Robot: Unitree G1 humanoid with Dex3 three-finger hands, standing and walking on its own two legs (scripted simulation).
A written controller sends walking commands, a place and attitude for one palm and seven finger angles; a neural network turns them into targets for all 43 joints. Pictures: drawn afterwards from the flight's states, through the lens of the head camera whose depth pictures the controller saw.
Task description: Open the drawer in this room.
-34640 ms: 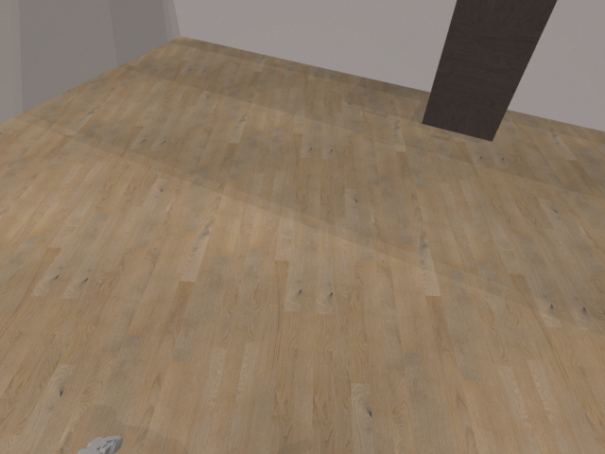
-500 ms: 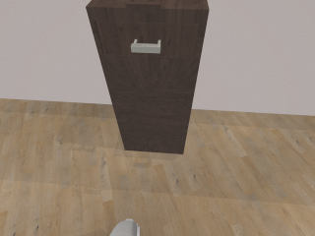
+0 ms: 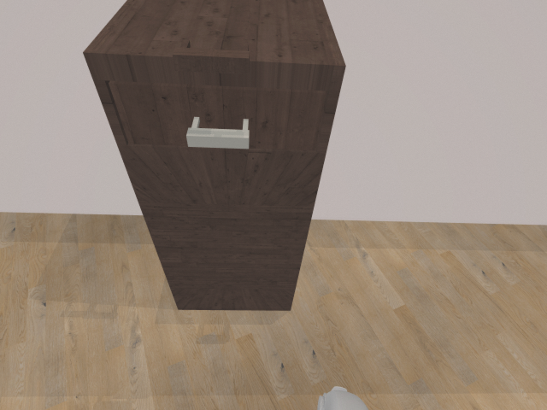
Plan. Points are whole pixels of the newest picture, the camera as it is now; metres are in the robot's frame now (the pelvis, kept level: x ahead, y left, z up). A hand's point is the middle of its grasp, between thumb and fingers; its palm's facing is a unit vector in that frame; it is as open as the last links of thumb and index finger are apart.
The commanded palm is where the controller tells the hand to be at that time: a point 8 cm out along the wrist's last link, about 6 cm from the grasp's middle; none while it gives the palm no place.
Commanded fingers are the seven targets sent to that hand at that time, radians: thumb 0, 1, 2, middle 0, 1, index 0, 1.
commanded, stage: come to a stop and stand still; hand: left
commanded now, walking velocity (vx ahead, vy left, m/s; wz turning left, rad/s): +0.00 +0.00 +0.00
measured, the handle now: (219, 130) +0.57 +0.14 +0.10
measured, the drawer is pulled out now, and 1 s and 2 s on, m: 0.00 0.00 0.00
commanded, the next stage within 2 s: look again from close up in 1.10 s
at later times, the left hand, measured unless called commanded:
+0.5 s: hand out of the picture +0.12 +0.17 -0.17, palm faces +0.08 -0.96 -0.27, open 7.3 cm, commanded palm none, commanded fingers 0.00 0.90 0.90 -0.20 -0.30 -0.20 -0.30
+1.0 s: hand out of the picture +0.00 +0.21 -0.18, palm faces +0.03 -0.98 -0.19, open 7.4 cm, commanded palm none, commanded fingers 0.00 0.90 0.90 -0.20 -0.30 -0.20 -0.30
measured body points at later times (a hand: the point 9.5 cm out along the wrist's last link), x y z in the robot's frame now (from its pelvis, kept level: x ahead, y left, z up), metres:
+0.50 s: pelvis +0.03 -0.03 -0.01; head +0.07 -0.04 +0.44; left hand +0.11 +0.22 -0.15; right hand +0.10 -0.28 -0.17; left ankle -0.01 +0.10 -0.69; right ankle +0.15 -0.16 -0.74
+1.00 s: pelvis +0.01 +0.04 +0.00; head +0.04 +0.04 +0.45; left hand +0.00 +0.26 -0.16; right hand +0.00 -0.18 -0.16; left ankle -0.02 +0.10 -0.74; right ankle -0.04 -0.09 -0.74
